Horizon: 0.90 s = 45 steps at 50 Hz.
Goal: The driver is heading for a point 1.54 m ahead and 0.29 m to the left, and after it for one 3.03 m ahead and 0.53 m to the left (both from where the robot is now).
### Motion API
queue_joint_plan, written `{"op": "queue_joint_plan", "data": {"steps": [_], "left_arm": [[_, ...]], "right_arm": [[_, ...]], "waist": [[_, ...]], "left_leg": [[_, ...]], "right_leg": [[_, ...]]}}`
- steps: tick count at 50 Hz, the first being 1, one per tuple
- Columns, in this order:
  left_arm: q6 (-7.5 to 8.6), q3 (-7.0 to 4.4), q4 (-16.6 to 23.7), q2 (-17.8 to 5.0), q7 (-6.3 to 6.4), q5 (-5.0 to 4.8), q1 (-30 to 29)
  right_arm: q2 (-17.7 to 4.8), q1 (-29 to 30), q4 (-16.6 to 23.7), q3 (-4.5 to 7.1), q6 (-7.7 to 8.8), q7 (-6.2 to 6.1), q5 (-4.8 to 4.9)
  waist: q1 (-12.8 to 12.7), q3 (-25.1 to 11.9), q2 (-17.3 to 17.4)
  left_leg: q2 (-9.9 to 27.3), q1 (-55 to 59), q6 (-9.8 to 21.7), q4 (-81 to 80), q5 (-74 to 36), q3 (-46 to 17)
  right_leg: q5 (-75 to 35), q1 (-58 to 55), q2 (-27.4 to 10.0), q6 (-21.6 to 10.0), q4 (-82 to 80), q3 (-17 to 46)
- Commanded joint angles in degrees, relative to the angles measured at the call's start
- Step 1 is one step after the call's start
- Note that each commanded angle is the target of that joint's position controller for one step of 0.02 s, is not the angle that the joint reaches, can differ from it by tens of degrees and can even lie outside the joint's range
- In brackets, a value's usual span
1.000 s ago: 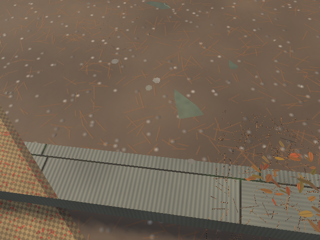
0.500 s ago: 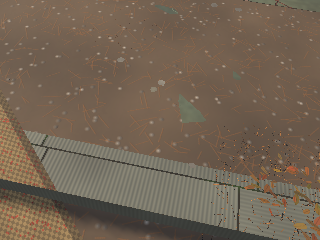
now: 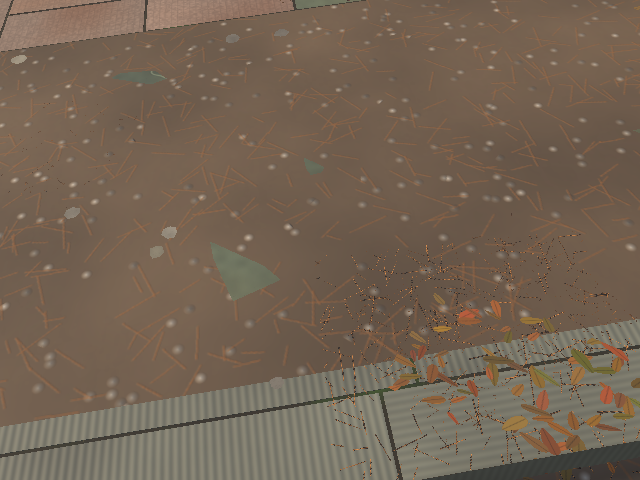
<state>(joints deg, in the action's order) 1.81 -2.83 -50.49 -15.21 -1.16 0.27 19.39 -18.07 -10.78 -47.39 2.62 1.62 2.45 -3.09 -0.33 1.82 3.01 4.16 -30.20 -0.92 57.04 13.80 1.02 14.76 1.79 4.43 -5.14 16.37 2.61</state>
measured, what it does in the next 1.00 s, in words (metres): climbs, turning left: left foot, then right foot 0.10 m higher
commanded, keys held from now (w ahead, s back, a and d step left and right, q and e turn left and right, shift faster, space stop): w+e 0.06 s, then w+q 0.94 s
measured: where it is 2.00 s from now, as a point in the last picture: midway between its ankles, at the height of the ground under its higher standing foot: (251, 239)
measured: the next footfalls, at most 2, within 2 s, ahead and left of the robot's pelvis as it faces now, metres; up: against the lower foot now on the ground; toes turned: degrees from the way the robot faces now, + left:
left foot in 0.26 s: +0.30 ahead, +0.08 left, +0.00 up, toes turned -1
right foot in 0.76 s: +0.63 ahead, -0.06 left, +0.10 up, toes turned +11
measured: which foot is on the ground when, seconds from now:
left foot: up 0.00-0.24, down 0.26-0.78, up 0.80-1.00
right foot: down 0.00-0.26, up 0.28-0.74, down 0.76-1.00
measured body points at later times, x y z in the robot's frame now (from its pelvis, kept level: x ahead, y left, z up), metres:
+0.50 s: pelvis +0.27 +0.03 -0.01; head +0.29 +0.04 +0.44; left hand +0.42 +0.25 -0.12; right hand +0.24 -0.23 -0.14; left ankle +0.27 +0.08 -0.75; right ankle +0.29 -0.11 -0.56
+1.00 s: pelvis +0.57 +0.01 +0.08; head +0.58 +0.00 +0.53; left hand +0.53 +0.28 -0.04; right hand +0.81 -0.17 -0.02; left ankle +0.52 +0.13 -0.52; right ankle +0.59 -0.07 -0.65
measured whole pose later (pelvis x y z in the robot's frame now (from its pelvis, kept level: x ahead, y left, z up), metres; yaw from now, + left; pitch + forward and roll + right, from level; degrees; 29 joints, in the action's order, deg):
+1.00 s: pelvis +0.57 +0.01 +0.08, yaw +22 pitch +2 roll -1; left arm 5.3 -3.0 -47.9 -12.6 0.1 1.8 19.8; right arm -14.2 -10.2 -37.9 4.1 0.8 1.2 -2.0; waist 0.4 -2.1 3.4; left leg -0.1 -43.2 4.6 83.3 9.9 -4.1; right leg 19.1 17.1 -0.1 -3.1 33.8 -11.3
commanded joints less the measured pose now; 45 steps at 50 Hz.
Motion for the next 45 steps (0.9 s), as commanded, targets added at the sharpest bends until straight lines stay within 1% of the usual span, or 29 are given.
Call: {"op": "queue_joint_plan", "data": {"steps": [1, 5, 8, 11, 12, 13, 14, 15, 16, 17, 18, 20, 23, 24, 27, 29, 32, 33, 35, 36, 37, 38, 39, 40, 41, 42, 43, 44, 45], "left_arm": [[1.7, -2.36, 1.8, -10.2, 0.51, -0.36, 2.4], [1.74, -1.91, 0.4, -9.1, 1.15, 0.1, 4.5], [2.36, -1.11, -0.5, -7.9, 1.73, 0.9, 4.8], [2.41, -1.3, -0.2, -9.8, 2.49, 1.59, 1.3], [2.12, -1.64, -0.1, -10.6, 2.4, 1.41, -0.9], [2.54, -1.32, 0.4, -9.4, 1.94, 1.41, -2.2], [3.37, 0.6, 2.3, -0.8, 1.27, 1.41, -1.1], [3.12, 0.45, 1.6, -2.6, 0.99, 1.28, 8.2], [2.87, 0.24, 1.2, -5.3, 1.08, 2.34, 5.2], [3.2, 0.17, 2.7, -6.5, 0.74, 3.04, -0.8], [3.31, 0.46, 4.0, -5.1, 0.28, 3.09, -3.4], [2.21, 1.46, 6.6, -2.2, -0.73, 3.32, -5.9], [0.49, 2.75, 11.3, 0.7, -0.27, 3.58, -10.9], [0.12, 3.56, 13.2, 2.8, 0.33, 3.4, -14.3], [0.06, 5.02, 19.9, 4.3, 1.5, 3.48, -23.2], [0.15, 5.86, 23.6, 4.5, 1.37, 4.08, -28.3], [-0.45, 6.35, 26.7, 4.2, 0.61, 3.6, -28.7], [-0.58, 6.49, 26.5, 4.8, 0.39, 2.23, -27.8], [-0.64, 5.82, 24.0, 4.2, 0.59, 1.16, -19.9], [-0.3, 4.53, 21.9, 1.7, 0.91, 0.84, -12.9], [0.42, 3.18, 20.0, -0.8, 1.08, 0.3, -5.1], [1.84, 1.72, 18.3, -3.9, 1.43, 1.18, 2.5], [2.7, -0.2, 17.7, -9.9, 2.13, 3.29, 6.2], [1.06, -0.73, 17.9, -10.7, 2.52, 1.88, -1.2], [1.03, -0.04, 18.7, -5.6, 2.35, 1.25, -8.2], [1.58, 0.78, 16.6, -0.9, 2.06, 0.72, -9.3], [2.32, 1.21, 14.1, 1.8, 1.77, 1.54, -8.4], [2.91, 1.45, 11.5, 3.5, 1.73, 1.9, -7.0], [3.56, 1.03, 9.6, 3.5, 1.36, 2.02, -6.5]], "right_arm": [[-4.0, 5.7, 5.0, 0.6, 0.33, -0.12, 0.16], [-1.7, 12.7, 7.5, -0.74, 0.72, 0.32, 0.6], [-1.1, 12.1, 7.4, -1.15, 0.83, -0.26, 1.31], [-4.2, -2.1, 3.0, 0.3, 1.08, -1.83, 1.23], [-4.1, -11.8, -0.1, 0.76, 1.58, -2.25, 1.38], [-6.6, -20.5, -3.1, 1.8, 1.88, -2.9, 1.24], [-11.3, -21.2, -3.9, 2.33, 2.0, -2.88, 0.54], [-12.9, -16.6, -4.3, 3.3, 1.29, -1.9, 2.65], [-8.1, -8.6, -2.2, 2.76, 0.85, -1.52, 2.75], [-3.4, -6.9, -1.8, 1.58, 0.62, -1.35, 2.4], [-1.5, -6.8, -2.3, 0.88, 0.77, -1.46, 1.69], [-0.7, -8.6, -4.4, 0.42, 1.49, -2.28, 1.9], [-2.1, -12.8, -5.9, 0.6, 2.68, -2.3, 2.5], [-1.9, -15.6, -6.7, 0.37, 2.92, -2.4, 2.21], [-1.0, -18.2, -7.1, -0.5, 3.51, -2.67, 1.92], [-0.2, -20.2, -8.1, -0.86, 3.24, -3.28, 2.26], [-1.9, -20.6, -7.3, 0.19, 2.17, -5.08, 2.57], [-0.8, -19.2, -6.1, 0.11, 1.74, -5.16, 2.82], [-2.2, -16.5, -4.4, 0.58, 1.23, -4.68, 2.58], [-4.4, -17.2, -3.7, 1.39, 1.27, -4.29, 2.18], [-6.6, -15.6, -2.9, 2.26, 1.79, -3.78, 2.26], [-6.8, -12.0, -1.3, 2.99, 2.99, -2.93, 2.84], [0.7, -12.1, 3.3, 2.25, 4.0, -1.84, 4.29], [0.7, -14.3, 5.4, 2.41, 4.37, -0.28, 1.38], [0.8, -13.6, 5.2, 2.63, 3.64, -0.47, -0.63], [2.4, -9.6, 6.5, 2.12, 2.71, -0.96, -1.1], [4.1, -7.8, 7.6, 1.82, 1.62, -1.55, -0.64], [6.3, -8.1, 9.1, 0.82, 0.8, -1.61, -0.22], [6.2, -8.9, 9.3, 0.59, -0.09, -1.72, 0.64]], "waist": [[-0.8, 2.1, -6.7], [-3.0, 3.6, -8.2], [-2.6, 2.1, -9.3], [4.3, -4.4, -9.4], [9.8, -7.4, -8.5], [13.2, -10.6, -4.6], [8.3, -9.3, 10.2], [1.9, -14.5, 12.0], [0.1, -6.2, 3.6], [1.6, -1.7, -2.1], [0.6, 0.4, -4.0], [-0.8, 2.5, -2.4], [-0.7, 1.4, -2.4], [0.9, 0.8, 0.1], [1.5, 2.5, -0.5], [2.5, 2.7, -1.6], [3.6, -1.7, 0.3], [3.1, -3.4, 1.0], [-1.1, -8.0, 3.0], [-3.7, -12.4, 3.7], [-7.7, -16.5, 4.7], [-11.9, -20.5, 1.6], [-9.9, -25.2, -13.2], [-4.0, -23.9, -21.5], [-0.5, -14.6, -12.5], [0.2, -5.2, -6.3], [1.6, -0.2, -2.7], [3.9, 2.1, -3.3], [4.8, 2.3, -3.2]], "left_leg": [[-0.5, -11.5, -1.7, -1.1, -3.2, 1.1], [-1.9, -8.9, -1.5, -14.2, -8.2, 3.2], [-3.1, -1.2, 2.7, -17.6, -9.2, 4.8], [-7.6, 12.8, 7.2, -21.5, -4.1, 5.3], [-8.1, 23.1, 8.0, -27.6, -8.6, 5.4], [-3.3, 35.5, 9.3, -29.8, -8.1, -0.4], [11.7, 41.3, 13.6, -33.3, -17.8, -24.7], [16.1, 42.0, 19.6, -43.2, -6.3, -47.8], [14.8, 35.6, 20.4, -43.9, 10.0, -41.4], [12.0, 29.3, 19.5, -44.7, 13.8, -34.8], [9.2, 24.7, 17.9, -45.6, 12.5, -30.3], [5.2, 18.1, 17.1, -45.9, 4.2, -24.4], [3.8, 17.0, 18.3, -43.9, -2.6, -21.8], [4.0, 17.9, 19.7, -43.4, -1.8, -23.2], [3.3, 17.4, 18.5, -44.4, 6.8, -25.1], [0.6, 15.9, 17.0, -45.5, 3.8, -24.7], [2.4, 20.1, 17.3, -51.3, -17.9, -23.2], [2.0, 20.8, 16.5, -52.4, -27.7, -19.8], [0.9, 21.7, 13.4, -44.6, -59.2, -14.1], [1.8, 26.3, 12.2, -35.0, -73.3, -14.5], [3.2, 30.0, 11.4, -24.0, -77.5, -15.5], [1.3, 25.4, 9.9, -9.7, -69.1, -14.8], [-7.8, 8.1, 7.0, 12.6, -25.9, -9.8], [-11.7, -5.3, 6.1, 27.7, 3.3, -9.9], [-8.1, -10.4, 6.2, 36.6, 2.0, -10.0], [-5.6, -13.5, 6.5, 40.6, 0.0, -6.5], [-4.1, -14.9, 7.2, 40.4, 0.2, -5.9], [-2.8, -15.5, 7.1, 39.7, -0.5, -6.4], [-3.0, -16.0, 7.0, 39.6, -1.3, -7.5]], "right_leg": [[-24.5, -4.2, -12.9, -8.7, -5.1, 11.9], [-29.5, -3.1, -11.3, -7.2, -5.1, 9.4], [-41.3, -4.0, -13.9, -5.5, -3.8, 7.8], [-66.1, -7.2, -13.5, -2.9, 11.6, 4.3], [-64.7, -3.8, -11.9, -2.4, 23.3, 2.4], [-47.3, 6.3, -7.7, -1.5, 38.9, 0.9], [6.0, 23.9, 1.7, 1.1, 61.6, -2.8], [9.2, 31.2, 2.4, 0.7, 69.6, 3.8], [4.7, 35.8, -2.1, 0.8, 72.4, 2.5], [2.9, 38.0, -3.8, 0.8, 73.2, 0.7], [1.9, 38.4, -5.6, 0.8, 71.9, 0.6], [0.6, 39.5, -7.2, 2.1, 72.1, -0.2], [2.3, 50.8, -7.8, 4.2, 78.6, -3.0], [5.6, 57.5, -6.8, 4.5, 88.4, -5.3], [8.1, 71.0, -8.4, 4.3, 92.5, -4.7], [7.4, 69.6, -8.7, 4.9, 82.8, -6.4], [4.7, 56.2, -8.8, 5.0, 63.6, -7.1], [4.2, 47.7, -7.6, 3.7, 55.1, -8.6], [6.2, 30.7, -1.8, 1.6, 46.6, -11.6], [8.6, 24.7, 0.4, 0.7, 43.9, -11.0], [9.2, 19.8, 0.2, -0.3, 38.1, -8.3], [10.1, 9.5, -4.0, -2.8, 30.1, -0.1], [21.4, -2.1, -22.0, -8.3, 14.9, 31.0], [21.1, -0.2, -27.6, -12.3, 0.8, 57.0], [29.4, 7.5, -28.4, -12.3, 1.9, 51.2], [33.0, 16.0, -26.2, -11.0, 2.7, 41.1], [29.1, 21.8, -24.3, -8.2, 2.9, 31.2], [20.0, 25.2, -22.1, -5.6, 2.6, 23.5], [12.7, 24.5, -20.0, -3.6, 2.3, 16.3]]}}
